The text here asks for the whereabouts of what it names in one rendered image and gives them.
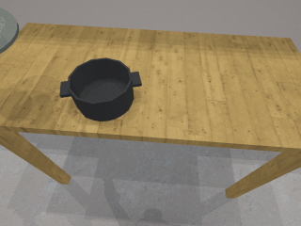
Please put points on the pot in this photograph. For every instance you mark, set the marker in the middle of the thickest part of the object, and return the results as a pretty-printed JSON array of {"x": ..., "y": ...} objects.
[{"x": 101, "y": 88}]

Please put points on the lid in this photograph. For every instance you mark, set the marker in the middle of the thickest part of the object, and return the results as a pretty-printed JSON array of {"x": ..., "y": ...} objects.
[{"x": 9, "y": 30}]

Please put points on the table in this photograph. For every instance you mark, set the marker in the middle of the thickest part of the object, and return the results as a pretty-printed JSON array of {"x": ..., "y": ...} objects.
[{"x": 200, "y": 89}]

